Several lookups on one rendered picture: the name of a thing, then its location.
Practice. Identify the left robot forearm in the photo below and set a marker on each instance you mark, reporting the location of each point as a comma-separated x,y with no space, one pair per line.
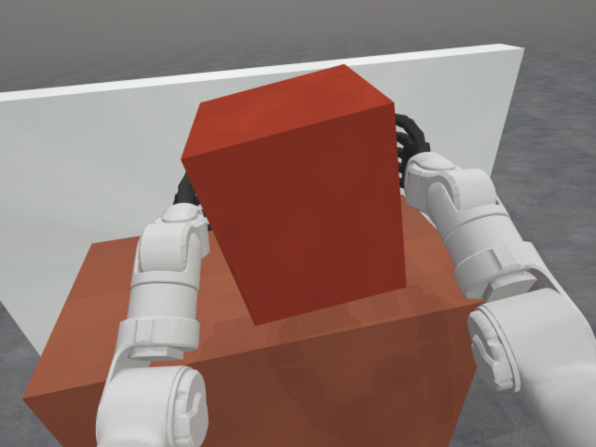
161,322

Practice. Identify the robot left upper arm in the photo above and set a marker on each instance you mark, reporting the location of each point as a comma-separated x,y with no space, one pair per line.
154,407

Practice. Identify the right robot hand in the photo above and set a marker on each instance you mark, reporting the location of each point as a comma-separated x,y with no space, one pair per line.
413,143

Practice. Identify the robot right upper arm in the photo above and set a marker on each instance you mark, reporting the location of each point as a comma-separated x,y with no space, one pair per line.
536,346

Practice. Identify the pedestal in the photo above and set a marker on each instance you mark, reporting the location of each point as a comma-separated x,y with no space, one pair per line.
390,370

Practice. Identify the right robot forearm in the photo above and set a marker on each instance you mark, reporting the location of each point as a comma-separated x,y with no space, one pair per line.
491,260

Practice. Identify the carton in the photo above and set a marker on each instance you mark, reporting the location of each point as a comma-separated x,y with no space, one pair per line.
299,180

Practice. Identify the left robot hand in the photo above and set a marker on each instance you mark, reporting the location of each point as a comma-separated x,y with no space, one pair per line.
187,194

